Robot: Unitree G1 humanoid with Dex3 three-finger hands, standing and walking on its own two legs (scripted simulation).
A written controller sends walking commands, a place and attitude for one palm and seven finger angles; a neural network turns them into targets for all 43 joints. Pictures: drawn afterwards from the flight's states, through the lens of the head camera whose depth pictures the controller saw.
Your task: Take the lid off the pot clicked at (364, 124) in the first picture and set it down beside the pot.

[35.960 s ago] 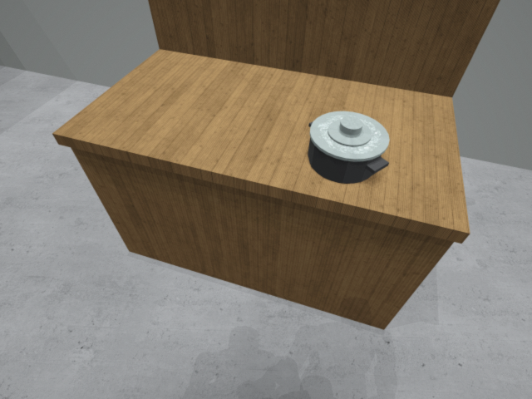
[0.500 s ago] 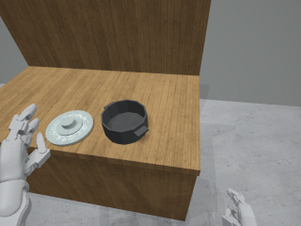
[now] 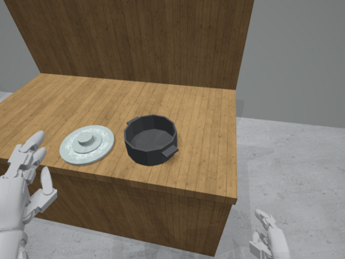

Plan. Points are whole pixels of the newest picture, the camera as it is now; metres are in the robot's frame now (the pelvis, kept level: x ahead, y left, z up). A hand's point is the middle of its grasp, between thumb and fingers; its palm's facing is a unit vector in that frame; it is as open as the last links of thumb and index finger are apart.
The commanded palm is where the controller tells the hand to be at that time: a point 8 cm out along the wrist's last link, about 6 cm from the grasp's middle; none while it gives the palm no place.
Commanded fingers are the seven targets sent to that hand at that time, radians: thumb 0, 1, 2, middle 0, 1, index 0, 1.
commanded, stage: step back with the hand held close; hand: left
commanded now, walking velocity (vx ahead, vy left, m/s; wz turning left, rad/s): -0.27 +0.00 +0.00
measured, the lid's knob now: (85, 138) +0.51 +0.39 -0.06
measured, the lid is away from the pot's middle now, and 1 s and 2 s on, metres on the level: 0.25 0.25 0.25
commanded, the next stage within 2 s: stop stepping back and stand still in 1.36 s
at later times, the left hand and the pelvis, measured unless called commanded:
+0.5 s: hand (20, 205) +0.15 +0.28 +0.16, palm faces +0.27 -0.83 -0.49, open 7.4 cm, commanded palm +0.10 +0.32 +0.17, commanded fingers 0.00 0.90 0.90 -0.20 -0.30 -0.20 -0.30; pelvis -0.04 +0.04 -0.01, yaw -2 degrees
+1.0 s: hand out of the picture +0.07 +0.27 +0.16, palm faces +0.34 -0.81 -0.47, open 7.4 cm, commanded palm +0.00 +0.31 +0.17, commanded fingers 0.00 0.90 0.90 -0.20 -0.30 -0.20 -0.30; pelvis -0.13 +0.03 -0.03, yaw +0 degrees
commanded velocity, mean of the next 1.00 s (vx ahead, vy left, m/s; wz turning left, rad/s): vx -0.31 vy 0.00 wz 0.04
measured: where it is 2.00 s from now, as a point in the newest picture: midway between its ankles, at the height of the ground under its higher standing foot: outside the picture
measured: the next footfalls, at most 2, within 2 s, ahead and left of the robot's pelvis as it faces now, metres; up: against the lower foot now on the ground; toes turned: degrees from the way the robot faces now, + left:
left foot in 1.22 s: -0.09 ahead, +0.17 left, +0.00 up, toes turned +2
right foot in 1.50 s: -0.20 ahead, -0.11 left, +0.00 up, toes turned -4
